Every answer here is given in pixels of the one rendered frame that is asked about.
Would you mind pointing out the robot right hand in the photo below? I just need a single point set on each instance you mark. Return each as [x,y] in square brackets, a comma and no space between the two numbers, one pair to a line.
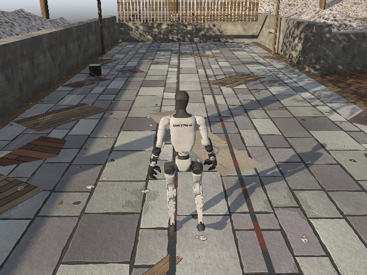
[208,162]

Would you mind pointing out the right robot thigh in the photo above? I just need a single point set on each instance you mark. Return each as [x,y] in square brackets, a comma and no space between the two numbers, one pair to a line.
[197,168]

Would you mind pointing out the right robot upper arm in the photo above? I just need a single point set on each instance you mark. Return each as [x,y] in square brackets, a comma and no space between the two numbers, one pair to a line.
[200,120]

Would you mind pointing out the robot right forearm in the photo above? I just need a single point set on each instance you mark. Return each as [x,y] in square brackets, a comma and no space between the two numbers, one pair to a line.
[210,151]

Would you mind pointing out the right robot shin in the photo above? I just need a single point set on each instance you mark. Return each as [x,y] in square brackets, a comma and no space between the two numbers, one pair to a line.
[199,205]

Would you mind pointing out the left robot upper arm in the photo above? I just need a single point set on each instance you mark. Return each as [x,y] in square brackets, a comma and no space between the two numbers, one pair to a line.
[162,131]

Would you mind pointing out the robot left hand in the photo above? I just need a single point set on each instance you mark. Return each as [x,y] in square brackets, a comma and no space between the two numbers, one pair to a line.
[151,171]

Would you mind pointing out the robot left forearm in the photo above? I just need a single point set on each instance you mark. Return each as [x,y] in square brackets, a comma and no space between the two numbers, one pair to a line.
[155,155]

